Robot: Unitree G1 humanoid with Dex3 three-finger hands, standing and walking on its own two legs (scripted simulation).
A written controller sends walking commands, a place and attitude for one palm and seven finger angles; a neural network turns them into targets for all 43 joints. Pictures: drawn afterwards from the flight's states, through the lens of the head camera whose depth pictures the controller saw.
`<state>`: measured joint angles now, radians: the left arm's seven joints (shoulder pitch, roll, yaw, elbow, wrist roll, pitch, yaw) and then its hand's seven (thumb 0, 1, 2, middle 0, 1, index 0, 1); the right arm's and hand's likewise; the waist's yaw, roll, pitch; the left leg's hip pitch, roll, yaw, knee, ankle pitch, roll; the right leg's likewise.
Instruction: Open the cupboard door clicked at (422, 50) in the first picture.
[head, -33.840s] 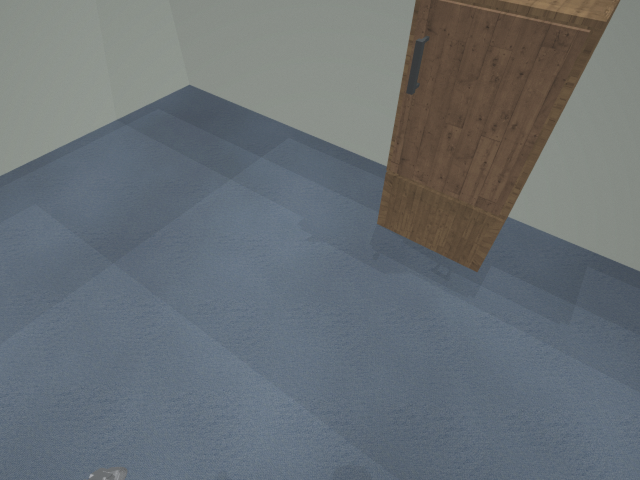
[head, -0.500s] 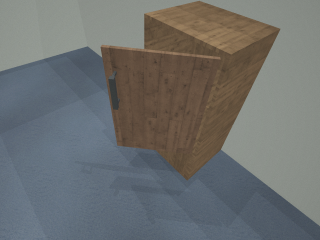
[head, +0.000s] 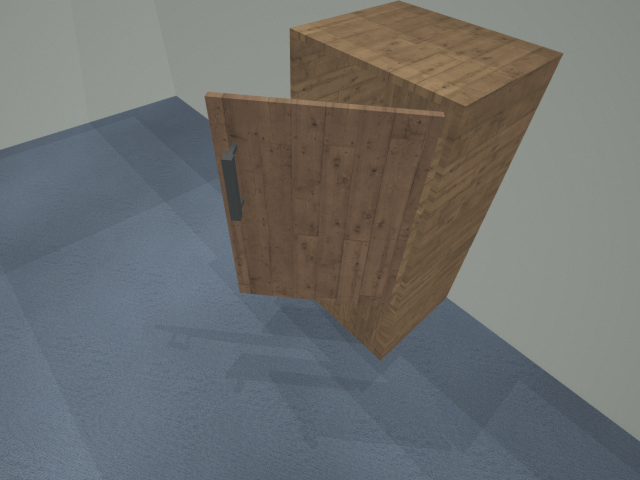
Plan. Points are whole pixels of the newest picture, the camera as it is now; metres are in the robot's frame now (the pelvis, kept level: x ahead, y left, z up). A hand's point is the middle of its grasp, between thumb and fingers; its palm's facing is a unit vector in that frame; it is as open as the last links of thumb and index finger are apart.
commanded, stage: look again from close up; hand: left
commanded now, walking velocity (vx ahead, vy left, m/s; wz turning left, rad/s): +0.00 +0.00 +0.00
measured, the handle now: (234, 183) +0.66 +0.22 -0.02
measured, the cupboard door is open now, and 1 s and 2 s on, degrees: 42 42 42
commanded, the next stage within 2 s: shuffle to correct the standing spot in 0.40 s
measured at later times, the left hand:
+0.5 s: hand out of the picture -0.02 +0.14 -0.18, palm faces +0.04 -0.99 -0.14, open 7.4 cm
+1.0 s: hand out of the picture +0.08 +0.20 -0.18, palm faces +0.00 -0.99 -0.12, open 7.4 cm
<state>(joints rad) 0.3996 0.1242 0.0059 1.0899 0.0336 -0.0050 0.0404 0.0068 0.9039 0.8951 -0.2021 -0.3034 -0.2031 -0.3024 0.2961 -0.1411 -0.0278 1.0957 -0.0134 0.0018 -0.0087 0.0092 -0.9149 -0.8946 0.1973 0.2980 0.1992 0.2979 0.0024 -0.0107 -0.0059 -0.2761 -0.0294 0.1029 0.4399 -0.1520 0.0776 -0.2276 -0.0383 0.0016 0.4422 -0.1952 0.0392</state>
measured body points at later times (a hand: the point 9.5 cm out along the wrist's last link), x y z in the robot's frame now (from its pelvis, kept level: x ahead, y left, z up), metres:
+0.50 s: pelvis +0.01 -0.01 +0.00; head +0.01 +0.00 +0.45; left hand -0.02 +0.20 -0.16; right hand +0.00 -0.22 -0.16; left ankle +0.06 +0.07 -0.74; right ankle +0.03 -0.15 -0.74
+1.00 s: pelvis +0.08 +0.04 +0.00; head +0.09 +0.06 +0.45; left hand +0.08 +0.25 -0.17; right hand +0.02 -0.17 -0.14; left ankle +0.06 +0.07 -0.74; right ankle +0.07 -0.11 -0.66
